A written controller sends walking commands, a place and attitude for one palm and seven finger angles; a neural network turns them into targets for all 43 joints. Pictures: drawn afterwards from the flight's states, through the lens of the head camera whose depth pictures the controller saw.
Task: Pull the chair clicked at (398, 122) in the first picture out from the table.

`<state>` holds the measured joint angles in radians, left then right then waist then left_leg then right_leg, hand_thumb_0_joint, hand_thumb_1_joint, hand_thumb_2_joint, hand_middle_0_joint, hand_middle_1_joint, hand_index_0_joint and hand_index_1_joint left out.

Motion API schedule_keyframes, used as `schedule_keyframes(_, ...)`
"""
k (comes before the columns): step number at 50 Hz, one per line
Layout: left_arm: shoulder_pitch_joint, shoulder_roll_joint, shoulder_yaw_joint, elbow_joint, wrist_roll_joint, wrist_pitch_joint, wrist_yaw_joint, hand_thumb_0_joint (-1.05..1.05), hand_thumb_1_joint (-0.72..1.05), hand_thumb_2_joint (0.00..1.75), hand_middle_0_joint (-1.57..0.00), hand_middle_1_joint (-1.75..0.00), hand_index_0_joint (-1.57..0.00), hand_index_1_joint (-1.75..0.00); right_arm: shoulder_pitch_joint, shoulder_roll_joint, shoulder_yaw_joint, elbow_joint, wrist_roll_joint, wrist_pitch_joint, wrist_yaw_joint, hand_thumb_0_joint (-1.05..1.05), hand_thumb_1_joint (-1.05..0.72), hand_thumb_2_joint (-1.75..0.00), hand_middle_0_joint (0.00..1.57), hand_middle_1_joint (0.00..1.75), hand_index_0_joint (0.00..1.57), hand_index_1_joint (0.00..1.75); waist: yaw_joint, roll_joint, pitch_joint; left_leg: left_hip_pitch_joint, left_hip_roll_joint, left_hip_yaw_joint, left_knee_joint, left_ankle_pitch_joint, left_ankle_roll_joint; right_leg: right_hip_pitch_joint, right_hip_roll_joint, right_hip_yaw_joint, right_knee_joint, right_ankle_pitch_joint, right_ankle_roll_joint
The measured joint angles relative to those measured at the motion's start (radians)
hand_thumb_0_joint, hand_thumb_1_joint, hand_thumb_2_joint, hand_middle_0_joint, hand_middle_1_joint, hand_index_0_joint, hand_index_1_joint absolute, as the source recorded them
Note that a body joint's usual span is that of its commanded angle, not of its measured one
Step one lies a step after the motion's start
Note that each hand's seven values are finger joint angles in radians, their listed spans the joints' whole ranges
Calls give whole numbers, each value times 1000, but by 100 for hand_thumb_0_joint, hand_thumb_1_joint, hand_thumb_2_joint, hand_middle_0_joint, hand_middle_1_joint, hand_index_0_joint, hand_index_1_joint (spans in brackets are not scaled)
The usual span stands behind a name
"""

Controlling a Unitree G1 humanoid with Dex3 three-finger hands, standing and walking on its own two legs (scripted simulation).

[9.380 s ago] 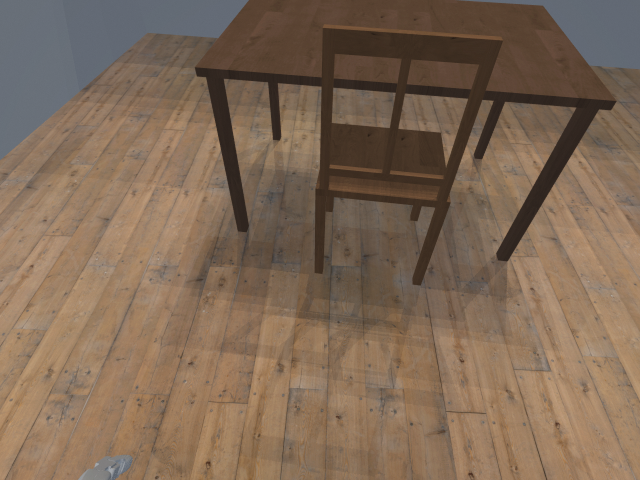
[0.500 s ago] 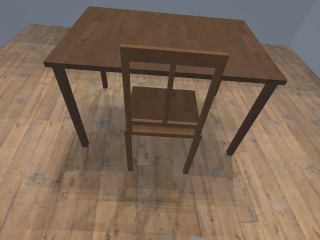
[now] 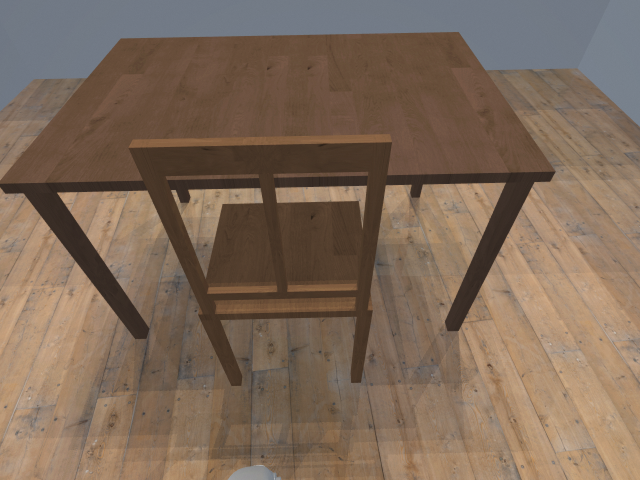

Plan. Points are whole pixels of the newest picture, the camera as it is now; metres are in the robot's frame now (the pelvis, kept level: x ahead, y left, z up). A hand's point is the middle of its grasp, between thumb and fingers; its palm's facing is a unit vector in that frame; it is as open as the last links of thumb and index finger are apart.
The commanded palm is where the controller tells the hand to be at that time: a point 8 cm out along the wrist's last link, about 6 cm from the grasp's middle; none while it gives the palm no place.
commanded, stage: take the last steps up to it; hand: left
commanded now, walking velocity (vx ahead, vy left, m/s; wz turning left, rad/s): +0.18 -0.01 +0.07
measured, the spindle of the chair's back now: (275, 239) +0.56 +0.11 -0.08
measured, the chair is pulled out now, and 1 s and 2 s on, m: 0.00 0.00 0.00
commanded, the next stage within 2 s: come to a stop and stand still in 0.08 s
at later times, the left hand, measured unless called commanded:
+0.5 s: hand out of the picture +0.09 +0.17 -0.18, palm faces +0.06 -0.98 -0.20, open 7.4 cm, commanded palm none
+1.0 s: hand out of the picture +0.08 +0.14 -0.15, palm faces +0.10 -0.95 -0.29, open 7.4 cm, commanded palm none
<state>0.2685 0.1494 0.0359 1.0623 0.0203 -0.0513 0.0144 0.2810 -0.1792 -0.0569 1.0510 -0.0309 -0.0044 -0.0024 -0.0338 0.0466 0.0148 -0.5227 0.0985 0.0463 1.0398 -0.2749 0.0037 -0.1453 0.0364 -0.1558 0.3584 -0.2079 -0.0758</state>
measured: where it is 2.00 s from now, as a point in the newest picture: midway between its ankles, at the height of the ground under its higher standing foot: outside the picture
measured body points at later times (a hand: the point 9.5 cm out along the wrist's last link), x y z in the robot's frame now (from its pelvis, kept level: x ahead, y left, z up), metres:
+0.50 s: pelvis +0.09 -0.01 +0.00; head +0.12 +0.00 +0.44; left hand +0.09 +0.22 -0.17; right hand +0.19 -0.23 -0.15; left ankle +0.12 +0.10 -0.74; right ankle +0.10 -0.14 -0.72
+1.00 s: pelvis +0.06 -0.06 +0.01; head +0.08 -0.09 +0.45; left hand +0.07 +0.18 -0.13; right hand +0.08 -0.30 -0.17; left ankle +0.00 +0.11 -0.69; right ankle +0.10 -0.15 -0.74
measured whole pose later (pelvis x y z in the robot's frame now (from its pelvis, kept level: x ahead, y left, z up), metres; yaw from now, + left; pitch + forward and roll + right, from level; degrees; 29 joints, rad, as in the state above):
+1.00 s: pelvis +0.06 -0.06 +0.01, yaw +1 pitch +0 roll +4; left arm 0.26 0.14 0.04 1.00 0.04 0.01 0.03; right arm 0.25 -0.24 -0.06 1.05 -0.02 0.08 0.00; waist 0.04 0.02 0.05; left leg -0.30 0.01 0.00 0.83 -0.40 -0.05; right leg -0.26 -0.07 -0.05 0.42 -0.16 -0.03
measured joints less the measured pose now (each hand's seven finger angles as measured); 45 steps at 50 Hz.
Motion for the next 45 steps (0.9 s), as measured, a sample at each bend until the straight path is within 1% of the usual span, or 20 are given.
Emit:
schedule_keyframes(4, 44, -18, -10, 25, 4, -6, 0, 1, 93, 90, -20, -30, -20, -30, -59, 8, -1, -12, 3, -5, 1, 0, -93, -90, 20, 30, 19, 30, 28, -8, -7, 24, -4, 12, -174, 5, -5, 46, 17, 1, -26, -24, 0)
schedule_keyframes(7, 72, -29, -14, 43, 7, -5, -1, 1, 92, 90, -20, -30, -20, -30, -92, 16, 5, -12, 5, -16, 4, 0, -93, -90, 20, 30, 19, 30, 53, -22, -2, 83, -19, 21, -307, -9, 1, 72, 19, 4, -13, -61, 8)
schedule_keyframes(9, 92, -34, -14, 56, 6, -2, 0, 1, 91, 90, -20, -30, -20, -30, -107, 26, 13, -11, 5, -27, 2, 0, -92, -90, 20, 30, 19, 30, 66, -33, 3, 142, -36, 29, -401, 16, 9, 84, 15, 4, 19, -99, 17)
schedule_keyframes(11, 110, -34, -15, 71, -1, 3, 0, 1, 91, 90, -20, -30, -20, -30, -116, 38, 24, -10, 3, -45, -3, 0, -92, -90, 20, 30, 19, 30, 72, -52, 9, 203, -57, 36, -483, 98, 25, 68, 0, 10, 111, -161, 29)
schedule_keyframes(12, 109, -31, -16, 80, -6, 11, 3, 1, 91, 90, -20, -30, -20, -30, -122, 50, 31, -9, 3, -51, -9, 0, -92, -90, 20, 30, 19, 30, 75, -73, 18, 212, -71, 46, -472, 81, 35, 42, -20, 22, 190, -181, 36)
schedule_keyframes(14, 102, -29, -21, 91, -12, 28, 14, 1, 91, 90, -20, -30, -20, -30, -127, 69, 47, -7, 10, -51, -23, 0, -92, -90, 20, 30, 19, 30, 83, -99, 28, 242, -88, 66, -478, 33, 49, -20, -41, 67, 339, -284, 55)
schedule_keyframes(16, 87, -32, -24, 95, -12, 45, 22, 1, 91, 90, -20, -30, -20, -30, -137, 74, 47, -8, 20, -48, -46, -1, -93, -90, 20, 30, 20, 30, 82, -104, 34, 276, -98, 75, -520, 29, 51, -67, -56, 101, 401, -326, 72)
schedule_keyframes(19, 50, -32, -25, 77, -8, 64, 26, 1, 91, 90, -20, -30, -20, -30, -162, 65, 45, -9, 24, -29, -57, -2, -95, -90, 20, 30, 20, 30, 74, -92, 55, 306, -104, 70, -574, 58, 47, -113, -83, 124, 385, -288, 90)
schedule_keyframes(22, 16, -16, -16, 45, -4, 78, 27, 1, 91, 90, -20, -30, -20, -30, -179, 55, 35, -12, 25, -8, -56, -3, -95, -90, 20, 30, 20, 30, 67, -82, 72, 311, -99, 58, -593, 73, 39, -152, -98, 139, 374, -247, 98)
schedule_keyframes(27, -22, 24, 8, -2, 2, 94, 28, 1, 91, 90, -20, -30, -20, -30, -176, 36, 19, -19, 14, 26, -44, -2, -94, -90, 20, 30, 20, 30, 62, -65, 77, 297, -71, 40, -576, 75, 7, -177, -91, 134, 396, -225, 99)
schedule_keyframes(29, -25, 36, 12, -15, 3, 89, 28, 1, 91, 90, -20, -30, -20, -30, -167, 27, 16, -20, 12, 36, -37, -2, -93, -90, 20, 30, 20, 30, 62, -57, 73, 283, -60, 35, -552, 68, -11, -148, -88, 124, 332, -163, 100)
schedule_keyframes(30, -21, 43, 12, -21, 5, 83, 28, 1, 91, 90, -20, -30, -20, -30, -159, 24, 14, -20, 13, 40, -34, -1, -93, -90, 20, 30, 20, 30, 63, -58, 67, 272, -58, 35, -530, 59, -21, -123, -90, 125, 267, -101, 100)
schedule_keyframes(31, -18, 46, 11, -21, 8, 75, 30, 1, 91, 90, -20, -30, -20, -30, -153, 19, 11, -19, 17, 44, -30, -1, -92, -90, 20, 30, 20, 30, 64, -54, 62, 259, -53, 36, -502, 46, -32, -112, -87, 129, 233, -60, 89)
schedule_keyframes(32, -20, 41, 7, -15, 10, 71, 29, 0, 91, 90, -19, -30, -20, -30, -149, 11, 7, -18, 21, 51, -28, -1, -92, -90, 20, 30, 20, 30, 58, -38, 63, 251, -48, 22, -476, 5, -35, -113, -77, 123, 243, -65, 76)
schedule_keyframes(34, -18, 29, -5, -12, 11, 72, 20, 1, 91, 90, -19, -30, -20, -30, -127, -5, -1, -17, 21, 68, -21, 0, -92, -90, 20, 30, 20, 30, 48, -17, 51, 229, -64, -12, -407, -118, -32, -108, -71, 108, 237, -84, 53)
schedule_keyframes(36, -16, 16, -9, -16, 11, 72, 16, 1, 91, 90, -20, -30, -20, -30, -106, -19, -5, -10, 16, 79, -15, 0, -91, -90, 20, 30, 20, 30, 52, -12, 35, 202, -88, -28, -300, -160, -29, -103, -74, 110, 202, -73, 42)
schedule_keyframes(39, -17, 0, -9, -27, 8, 71, 14, 1, 91, 90, -20, -30, -20, -30, -78, -38, -11, -3, 11, 83, -6, 0, -91, -90, 20, 30, 20, 30, 54, -8, 26, 168, -108, -38, -148, -138, -32, -100, -80, 114, 143, -30, 36)
schedule_keyframes(41, -22, -7, -6, -39, 8, 67, 16, 1, 91, 90, -20, -30, -21, -30, -59, -49, -14, -3, 9, 82, -2, 0, -91, -90, 20, 30, 19, 30, 54, -7, 26, 157, -113, -44, -84, -115, -39, -103, -86, 111, 116, -10, 35)
schedule_keyframes(43, -25, -11, -3, -50, 8, 62, 19, 1, 90, 90, -20, -30, -21, -30, -43, -57, -16, -2, 7, 84, 0, 0, -91, -90, 20, 30, 19, 30, 57, -7, 29, 156, -111, -49, -58, -101, -47, -107, -92, 107, 97, 6, 35)
schedule_keyframes(45, -25, -12, 0, -59, 10, 57, 22, 1, 90, 90, -20, -30, -21, -30, -31, -61, -15, -1, 6, 86, 0, 0, -91, -90, 20, 30, 19, 30, 61, -9, 33, 166, -106, -53, -72, -102, -54, -111, -99, 105, 84, 19, 36)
